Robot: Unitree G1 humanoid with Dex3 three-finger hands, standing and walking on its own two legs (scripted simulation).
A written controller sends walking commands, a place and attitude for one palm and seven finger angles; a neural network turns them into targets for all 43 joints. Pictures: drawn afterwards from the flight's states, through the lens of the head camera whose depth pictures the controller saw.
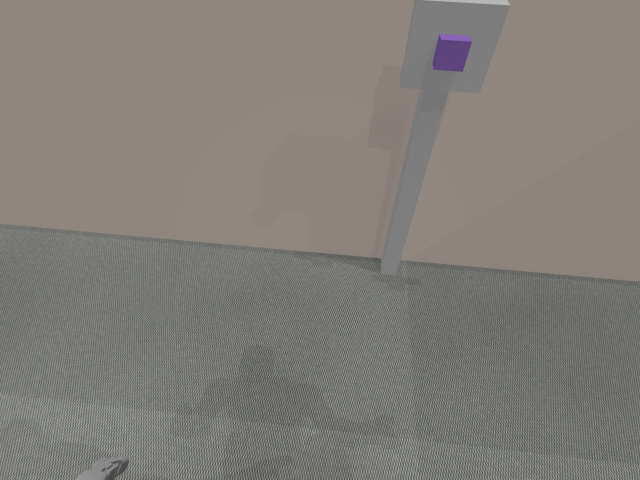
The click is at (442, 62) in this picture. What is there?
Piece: button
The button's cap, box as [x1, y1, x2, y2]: [432, 34, 471, 71]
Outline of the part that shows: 439,34 432,63 433,68 462,71 471,42 469,36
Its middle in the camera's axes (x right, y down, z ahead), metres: +0.28 -0.41 +0.84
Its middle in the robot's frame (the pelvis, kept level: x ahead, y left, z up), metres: +0.93 -0.24 +0.12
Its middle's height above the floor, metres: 0.89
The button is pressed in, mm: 0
